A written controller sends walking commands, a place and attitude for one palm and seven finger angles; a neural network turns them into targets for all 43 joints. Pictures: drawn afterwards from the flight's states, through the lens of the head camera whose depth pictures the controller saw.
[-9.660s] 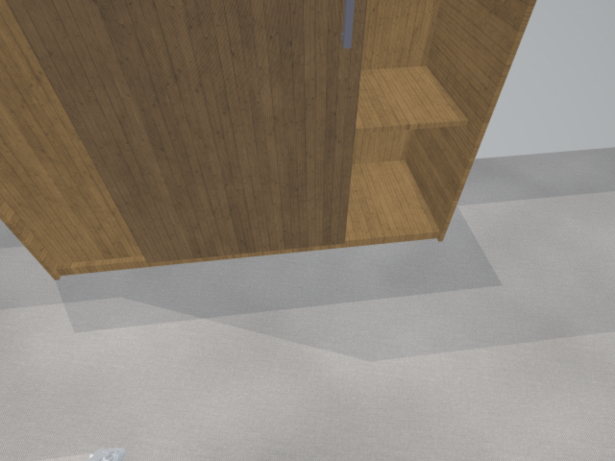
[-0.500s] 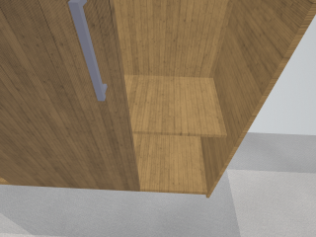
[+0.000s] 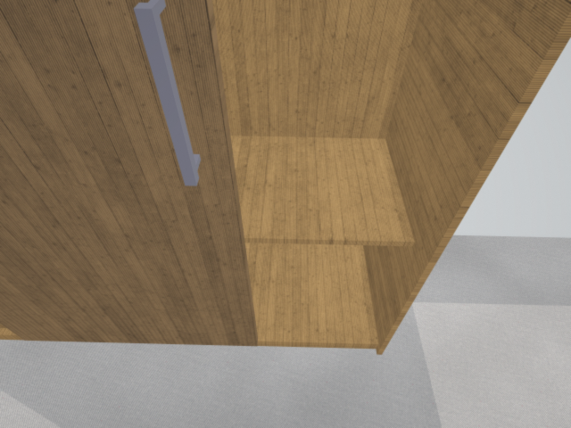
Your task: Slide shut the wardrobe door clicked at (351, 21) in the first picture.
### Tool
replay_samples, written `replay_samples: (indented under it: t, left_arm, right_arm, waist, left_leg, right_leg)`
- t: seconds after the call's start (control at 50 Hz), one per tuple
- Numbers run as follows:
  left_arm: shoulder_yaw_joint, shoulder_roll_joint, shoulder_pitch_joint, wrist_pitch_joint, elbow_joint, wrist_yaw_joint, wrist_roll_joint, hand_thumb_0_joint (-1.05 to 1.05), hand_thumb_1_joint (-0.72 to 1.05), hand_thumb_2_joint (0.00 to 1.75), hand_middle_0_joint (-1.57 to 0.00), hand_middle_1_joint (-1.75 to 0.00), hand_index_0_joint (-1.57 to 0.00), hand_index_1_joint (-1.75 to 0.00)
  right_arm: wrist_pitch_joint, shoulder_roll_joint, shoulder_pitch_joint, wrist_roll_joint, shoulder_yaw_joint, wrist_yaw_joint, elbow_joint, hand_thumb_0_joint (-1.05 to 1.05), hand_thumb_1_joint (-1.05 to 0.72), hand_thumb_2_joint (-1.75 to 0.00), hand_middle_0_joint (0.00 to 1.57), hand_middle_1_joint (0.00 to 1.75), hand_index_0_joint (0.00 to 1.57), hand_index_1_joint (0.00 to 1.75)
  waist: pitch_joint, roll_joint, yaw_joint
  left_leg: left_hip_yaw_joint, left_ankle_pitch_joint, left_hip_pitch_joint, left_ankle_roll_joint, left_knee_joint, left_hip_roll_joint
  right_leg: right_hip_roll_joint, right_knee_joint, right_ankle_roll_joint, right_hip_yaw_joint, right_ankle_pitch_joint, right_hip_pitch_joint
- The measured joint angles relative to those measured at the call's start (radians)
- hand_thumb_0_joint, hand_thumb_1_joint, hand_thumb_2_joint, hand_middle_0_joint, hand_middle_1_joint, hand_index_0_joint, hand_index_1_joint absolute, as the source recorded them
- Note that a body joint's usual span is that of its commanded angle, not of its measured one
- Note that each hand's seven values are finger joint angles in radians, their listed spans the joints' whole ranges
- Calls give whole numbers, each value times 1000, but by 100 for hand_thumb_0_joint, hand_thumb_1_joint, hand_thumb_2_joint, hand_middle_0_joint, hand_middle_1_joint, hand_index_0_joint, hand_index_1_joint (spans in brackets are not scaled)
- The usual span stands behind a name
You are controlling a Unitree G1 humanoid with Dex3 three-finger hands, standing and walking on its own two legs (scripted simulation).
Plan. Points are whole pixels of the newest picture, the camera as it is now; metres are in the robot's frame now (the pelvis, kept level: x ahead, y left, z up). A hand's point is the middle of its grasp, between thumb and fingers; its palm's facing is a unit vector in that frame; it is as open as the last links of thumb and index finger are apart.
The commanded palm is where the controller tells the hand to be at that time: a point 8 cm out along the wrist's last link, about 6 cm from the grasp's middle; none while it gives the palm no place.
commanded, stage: look again from close up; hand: left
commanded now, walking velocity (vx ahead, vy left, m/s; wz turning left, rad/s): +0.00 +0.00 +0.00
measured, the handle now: (177, 103) +0.47 +0.18 +0.22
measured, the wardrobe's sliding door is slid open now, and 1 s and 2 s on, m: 0.42 0.42 0.42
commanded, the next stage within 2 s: none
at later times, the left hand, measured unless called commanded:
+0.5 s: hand out of the picture -0.05 +0.22 -0.19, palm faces +0.01 -0.98 -0.19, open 7.3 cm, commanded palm none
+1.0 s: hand out of the picture -0.09 +0.20 -0.19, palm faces +0.02 -0.99 -0.14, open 7.3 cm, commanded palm none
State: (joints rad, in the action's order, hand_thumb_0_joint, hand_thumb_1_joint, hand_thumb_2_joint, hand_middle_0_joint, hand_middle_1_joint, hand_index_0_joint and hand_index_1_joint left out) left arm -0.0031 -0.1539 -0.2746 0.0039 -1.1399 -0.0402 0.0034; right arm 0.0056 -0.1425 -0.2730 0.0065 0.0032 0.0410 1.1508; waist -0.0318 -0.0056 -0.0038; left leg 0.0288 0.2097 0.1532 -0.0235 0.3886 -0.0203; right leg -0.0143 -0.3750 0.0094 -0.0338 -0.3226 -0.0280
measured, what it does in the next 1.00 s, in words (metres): shifts its weight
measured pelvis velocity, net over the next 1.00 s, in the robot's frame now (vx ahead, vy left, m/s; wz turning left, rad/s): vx -0.05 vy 0.04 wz -0.01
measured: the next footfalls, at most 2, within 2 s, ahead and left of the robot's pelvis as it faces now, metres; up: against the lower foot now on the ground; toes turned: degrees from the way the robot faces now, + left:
none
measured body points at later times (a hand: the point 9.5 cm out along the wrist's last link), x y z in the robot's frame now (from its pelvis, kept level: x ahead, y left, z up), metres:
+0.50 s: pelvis -0.05 +0.04 -0.01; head -0.05 +0.06 +0.44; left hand -0.05 +0.27 -0.17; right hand -0.02 -0.19 -0.15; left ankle +0.00 +0.13 -0.74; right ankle -0.07 -0.11 -0.74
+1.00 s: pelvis -0.05 +0.04 -0.01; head -0.04 +0.06 +0.44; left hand -0.09 +0.25 -0.17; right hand -0.05 -0.18 -0.16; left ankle +0.00 +0.13 -0.74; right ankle -0.07 -0.11 -0.74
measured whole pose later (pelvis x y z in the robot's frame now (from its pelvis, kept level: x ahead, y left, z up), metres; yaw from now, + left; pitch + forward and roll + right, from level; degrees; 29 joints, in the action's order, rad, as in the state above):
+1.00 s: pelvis -0.05 +0.04 -0.01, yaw -1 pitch -1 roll +0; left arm 0.02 -0.14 -0.39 0.00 -1.11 -0.04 0.02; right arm 0.00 -0.14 -0.28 0.00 0.00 0.01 1.11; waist -0.02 -0.03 0.01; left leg 0.06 0.19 0.28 0.04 0.48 0.01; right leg -0.05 -0.47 -0.05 -0.01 -0.29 -0.16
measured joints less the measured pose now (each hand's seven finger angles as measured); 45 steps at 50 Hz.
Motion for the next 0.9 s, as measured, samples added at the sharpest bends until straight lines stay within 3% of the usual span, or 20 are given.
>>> replay_samples:
  t: [0.08,0.12,0.16,0.28,0.6,0.9]
  left_arm:
    - [10,16,-19,32,25,-19,11,0,91,90,-20,-30,-20,-30]
    - [17,19,-33,40,42,-20,8,0,91,90,-20,-30,-20,-30]
    - [19,18,-38,34,51,-18,6,0,91,90,-20,-30,-20,-30]
    - [18,3,-28,5,77,-10,12,0,91,90,-20,-30,-21,-30]
    - [13,-43,-99,-9,79,3,18,0,91,90,-20,-30,-20,-30]
    - [25,2,-124,-1,30,0,15,0,91,90,-20,-30,-20,-30]
  right_arm:
    - [-6,-24,10,3,-2,-12,-44,1,-92,-90,20,30,20,30]
    - [6,-34,12,6,-7,-13,-82,1,-93,-90,20,30,20,30]
    - [12,-39,12,5,-10,-10,-102,1,-92,-90,20,30,20,30]
    - [-2,-34,21,4,-8,-14,-116,1,-92,-90,19,30,20,30]
    - [-12,-18,-14,3,-3,-32,-103,1,-92,-90,20,30,20,30]
    - [-7,-3,-13,-4,2,-29,-43,1,-92,-90,20,30,20,30]
  waist:
    - [-9,24,0]
    - [-14,26,-12]
    - [-12,19,-18]
    - [-1,0,-5]
    - [35,-27,13]
    - [16,-25,15]
  left_leg:
    - [5,25,76,11,105,-21]
    - [9,48,95,19,132,-24]
    - [9,65,109,17,159,-19]
    - [15,68,126,37,204,-5]
    - [28,-7,144,69,124,31]
    - [28,-22,129,68,96,32]
  right_leg:
    - [17,-21,-5,5,6,-39]
    - [19,-72,-8,10,-9,-74]
    - [13,-112,-12,11,-30,-92]
    - [-3,-162,-29,15,-40,-110]
    - [-38,-120,-51,24,17,-145]
    - [-38,-91,-57,24,33,-131]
